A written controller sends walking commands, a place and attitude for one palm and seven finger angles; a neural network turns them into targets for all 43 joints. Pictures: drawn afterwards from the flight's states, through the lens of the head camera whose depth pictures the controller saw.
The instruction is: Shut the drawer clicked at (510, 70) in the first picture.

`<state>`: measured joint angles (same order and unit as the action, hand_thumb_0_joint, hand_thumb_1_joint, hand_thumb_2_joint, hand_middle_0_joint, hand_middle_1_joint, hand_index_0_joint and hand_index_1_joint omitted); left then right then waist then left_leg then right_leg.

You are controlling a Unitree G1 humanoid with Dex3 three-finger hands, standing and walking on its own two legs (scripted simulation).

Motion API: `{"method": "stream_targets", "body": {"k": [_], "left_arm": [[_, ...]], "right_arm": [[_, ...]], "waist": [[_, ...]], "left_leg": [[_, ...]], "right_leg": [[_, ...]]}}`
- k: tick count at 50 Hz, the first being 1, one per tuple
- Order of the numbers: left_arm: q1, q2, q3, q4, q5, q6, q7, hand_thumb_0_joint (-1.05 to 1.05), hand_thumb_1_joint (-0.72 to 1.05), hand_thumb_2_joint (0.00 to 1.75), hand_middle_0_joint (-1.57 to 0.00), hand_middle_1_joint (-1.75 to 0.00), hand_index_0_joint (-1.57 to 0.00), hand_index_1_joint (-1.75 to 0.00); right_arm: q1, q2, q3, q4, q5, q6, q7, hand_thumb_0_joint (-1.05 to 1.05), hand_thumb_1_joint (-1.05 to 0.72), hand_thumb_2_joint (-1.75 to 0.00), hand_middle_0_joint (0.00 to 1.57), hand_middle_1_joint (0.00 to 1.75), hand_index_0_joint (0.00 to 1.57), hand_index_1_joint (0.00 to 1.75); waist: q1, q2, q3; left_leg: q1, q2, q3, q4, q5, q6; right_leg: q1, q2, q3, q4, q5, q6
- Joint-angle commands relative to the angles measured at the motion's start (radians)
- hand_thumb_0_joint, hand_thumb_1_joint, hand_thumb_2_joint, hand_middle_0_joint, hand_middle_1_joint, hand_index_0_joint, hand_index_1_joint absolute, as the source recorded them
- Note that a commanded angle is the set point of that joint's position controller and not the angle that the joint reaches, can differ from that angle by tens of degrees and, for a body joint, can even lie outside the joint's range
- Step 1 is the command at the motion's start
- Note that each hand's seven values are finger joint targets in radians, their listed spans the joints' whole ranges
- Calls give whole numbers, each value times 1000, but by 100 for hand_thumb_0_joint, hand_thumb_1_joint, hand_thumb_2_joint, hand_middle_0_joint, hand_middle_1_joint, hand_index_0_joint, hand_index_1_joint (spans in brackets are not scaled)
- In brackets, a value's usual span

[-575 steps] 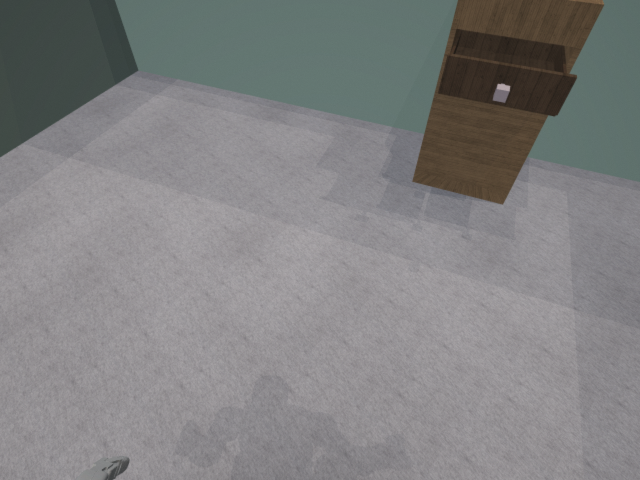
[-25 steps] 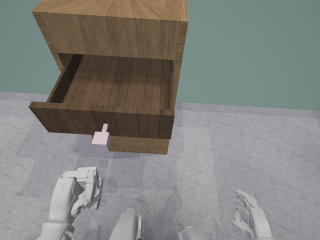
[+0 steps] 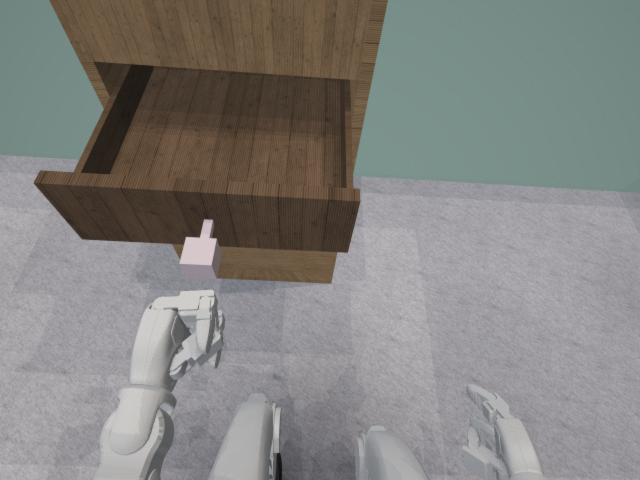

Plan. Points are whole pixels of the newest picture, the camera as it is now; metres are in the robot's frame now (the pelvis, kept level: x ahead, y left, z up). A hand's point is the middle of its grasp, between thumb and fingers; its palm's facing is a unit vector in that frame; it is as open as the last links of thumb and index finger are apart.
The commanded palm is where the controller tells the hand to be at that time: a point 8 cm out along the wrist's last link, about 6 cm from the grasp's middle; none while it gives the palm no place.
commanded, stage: bring the fist close to the handle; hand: left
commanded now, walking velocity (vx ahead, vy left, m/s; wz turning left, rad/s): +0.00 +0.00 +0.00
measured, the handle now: (204, 245) +0.40 +0.17 +0.02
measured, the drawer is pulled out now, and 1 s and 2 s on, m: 0.23 0.23 0.10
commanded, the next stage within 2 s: push the drawer shut in 0.44 s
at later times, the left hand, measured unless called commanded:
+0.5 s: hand (227, 323) +0.30 +0.13 +0.02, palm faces -0.03 -1.00 -0.01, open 3.3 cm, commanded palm +0.28 +0.18 +0.02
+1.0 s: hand (234, 297) +0.33 +0.12 +0.02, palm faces -0.03 -1.00 -0.04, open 3.3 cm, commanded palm +0.33 +0.18 +0.02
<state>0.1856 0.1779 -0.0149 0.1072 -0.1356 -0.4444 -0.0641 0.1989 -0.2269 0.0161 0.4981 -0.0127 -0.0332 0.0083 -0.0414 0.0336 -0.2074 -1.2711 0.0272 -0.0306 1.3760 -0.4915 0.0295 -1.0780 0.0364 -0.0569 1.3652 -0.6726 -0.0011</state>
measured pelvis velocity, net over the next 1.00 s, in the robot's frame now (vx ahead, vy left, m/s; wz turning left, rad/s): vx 0.00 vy -0.02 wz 0.00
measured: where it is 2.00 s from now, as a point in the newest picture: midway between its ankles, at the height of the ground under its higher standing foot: outside the picture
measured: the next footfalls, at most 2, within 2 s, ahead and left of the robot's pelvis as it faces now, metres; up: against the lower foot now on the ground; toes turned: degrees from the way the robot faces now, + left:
none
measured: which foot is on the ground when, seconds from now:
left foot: down 0.00-1.00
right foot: down 0.00-1.00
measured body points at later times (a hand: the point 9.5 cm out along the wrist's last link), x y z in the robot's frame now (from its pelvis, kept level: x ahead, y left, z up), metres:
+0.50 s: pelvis +0.00 -0.01 +0.00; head +0.10 +0.02 +0.44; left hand +0.29 +0.18 +0.02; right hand +0.17 -0.24 -0.10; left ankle +0.08 +0.10 -0.60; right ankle -0.01 -0.13 -0.60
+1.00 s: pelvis +0.00 -0.02 +0.00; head +0.11 +0.00 +0.43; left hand +0.32 +0.18 +0.02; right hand +0.16 -0.26 -0.11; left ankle +0.08 +0.10 -0.60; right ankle -0.01 -0.13 -0.60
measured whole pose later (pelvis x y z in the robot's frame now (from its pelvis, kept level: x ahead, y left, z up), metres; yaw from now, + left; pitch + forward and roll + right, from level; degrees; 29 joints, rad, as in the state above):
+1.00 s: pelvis +0.00 -0.02 +0.00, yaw +0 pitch +23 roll -3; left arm -0.05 0.19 0.04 0.33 -0.14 -0.47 -0.07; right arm 0.20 -0.24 0.01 0.55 -0.01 0.03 0.00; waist -0.04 0.03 -0.19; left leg -1.29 0.04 -0.04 1.37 -0.49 0.00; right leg -1.11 0.05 -0.06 1.38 -0.68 -0.03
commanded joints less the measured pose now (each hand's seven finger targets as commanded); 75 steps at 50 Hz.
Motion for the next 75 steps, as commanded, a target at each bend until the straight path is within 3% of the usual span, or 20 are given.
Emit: {"method": "stream_targets", "body": {"k": [1,3,4,6,9,13,20,22,27,30,38,40,42,47,52,57,62,66,69,75], "left_arm": [[-175,67,50,-167,15,-70,30,0,90,90,-140,-160,-140,-160],[-181,50,38,-187,11,-75,37,0,90,90,-140,-160,-140,-160],[-147,71,64,-190,9,-74,42,0,90,90,-140,-160,-140,-160],[-148,65,47,-215,12,-67,44,0,90,90,-140,-160,-140,-160],[-161,54,33,-181,13,-50,44,0,90,90,-140,-160,-140,-160],[-204,46,20,-148,17,-49,39,0,90,90,-140,-160,-140,-160],[-216,78,56,-140,11,-69,41,0,90,90,-140,-160,-140,-160],[-193,57,40,-149,8,-72,37,0,90,90,-140,-160,-140,-160],[-154,53,34,-141,5,-63,34,0,90,90,-140,-160,-140,-160],[-267,77,47,-117,18,-73,39,0,90,90,-140,-160,-140,-160],[-330,89,79,-73,-4,-78,21,0,90,90,-140,-160,-140,-160],[-338,111,100,-37,-3,-62,17,0,90,90,-140,-160,-140,-160],[-373,79,70,-18,-1,-51,12,0,90,90,-140,-160,-140,-160],[-519,115,107,22,-10,-72,14,0,90,90,-140,-160,-140,-160],[-631,162,154,104,-7,-88,3,0,90,90,-140,-160,-140,-160],[-715,145,140,145,-12,-65,2,0,90,90,-140,-160,-140,-160],[-800,161,156,221,-4,-50,15,0,90,90,-140,-160,-140,-160],[-865,192,185,273,4,-67,22,0,90,90,-140,-160,-140,-160],[-905,214,211,317,5,-78,24,0,90,90,-140,-160,-140,-160],[-1020,226,226,397,18,-95,32,0,90,90,-140,-160,-140,-160]], "right_arm": [[-29,-150,-64,-134,1,-29,-9,0,-90,-90,20,30,20,30],[-33,-146,-66,-141,0,-22,-4,0,-90,-90,20,30,20,30],[-30,-147,-67,-146,1,-16,-2,0,-90,-90,20,30,20,30],[-31,-147,-64,-153,3,-6,2,0,-90,-90,20,30,20,30],[-29,-146,-62,-148,7,9,0,0,-90,-90,20,30,20,30],[-31,-148,-59,-142,9,15,-8,0,-90,-90,20,30,20,30],[-22,-146,-61,-129,5,13,-12,0,-90,-90,20,30,20,30],[-27,-140,-60,-134,6,13,-8,0,-90,-90,20,30,20,30],[-22,-139,-62,-141,9,20,-3,0,-90,-90,20,30,20,30],[-16,-145,-61,-119,5,22,-11,0,-90,-90,20,30,20,30],[-7,-149,-67,-98,7,19,-12,0,-90,-90,20,30,20,30],[2,-154,-66,-95,9,25,-13,0,-90,-90,20,30,20,30],[0,-152,-66,-94,11,30,-11,0,-90,-90,20,30,20,30],[8,-155,-64,-66,10,28,-22,0,-90,-90,20,30,20,30],[14,-161,-63,-43,11,29,-30,0,-90,-90,20,30,20,30],[23,-168,-63,-35,13,32,-33,0,-90,-90,20,30,20,30],[36,-170,-59,-25,14,39,-34,0,-90,-90,20,30,20,30],[53,-173,-57,-20,10,38,-31,0,-90,-90,20,30,20,30],[62,-175,-56,-15,8,42,-28,0,-90,-90,20,30,20,30],[94,-184,-59,4,2,48,-22,0,-90,-90,20,30,20,30]], "waist": [[-4,38,-304],[3,55,-342],[22,60,-350],[18,71,-370],[-7,13,-314],[-21,4,-282],[-10,18,-318],[0,43,-329],[-1,21,-313],[-32,5,-280],[-11,38,-363],[-16,14,-356],[-25,13,-339],[-49,-27,-316],[-52,-5,-314],[-53,29,-355],[-65,3,-345],[-59,35,-350],[-62,20,-351],[-80,54,-361]], "left_leg": [[441,3,-71,-181,102,-10],[470,4,-69,-178,126,-14],[483,6,-70,-191,138,-18],[502,7,-73,-194,162,-17],[457,7,-68,-193,116,-10],[429,3,-65,-191,62,-6],[438,1,-53,-173,126,-4],[455,-1,-46,-177,146,-7],[440,0,-40,-176,165,-4],[401,0,-37,-150,146,3],[452,0,-28,-145,209,-2],[432,1,-25,-139,216,2],[430,-1,-23,-143,203,1],[368,-4,-13,-120,151,9],[342,-5,-9,-109,106,7],[393,-7,-23,-127,84,4],[379,-7,-25,-134,58,6],[380,-8,-29,-143,46,1],[367,-8,-26,-141,42,1],[411,-4,-48,-151,46,-4]], "right_leg": [[-84,3,-14,-179,184,-38],[-79,0,-12,-179,199,-38],[-63,3,-13,-179,204,-41],[-56,2,-12,-179,220,-41],[-50,6,-11,-201,201,-34],[-64,6,-8,-211,168,-32],[-41,7,0,-207,208,-34],[-28,4,1,-210,222,-36],[-3,5,4,-218,247,-34],[-30,7,11,-215,240,-30],[0,4,18,-213,295,-32],[14,7,24,-213,315,-31],[6,4,23,-220,308,-27],[9,4,42,-234,271,-20],[-19,6,52,-232,215,-22],[-50,7,38,-232,190,-24],[-51,10,39,-242,170,-21],[-62,12,38,-235,157,-25],[-56,14,45,-239,153,-24],[-119,17,22,-213,160,-28]]}}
